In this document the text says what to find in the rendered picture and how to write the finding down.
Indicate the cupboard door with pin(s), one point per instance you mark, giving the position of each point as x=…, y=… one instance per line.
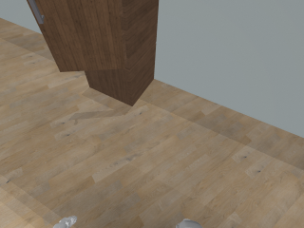
x=82, y=35

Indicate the handle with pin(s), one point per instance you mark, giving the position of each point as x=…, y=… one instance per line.
x=40, y=18

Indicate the robot left hand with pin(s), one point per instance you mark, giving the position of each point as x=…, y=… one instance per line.
x=66, y=222

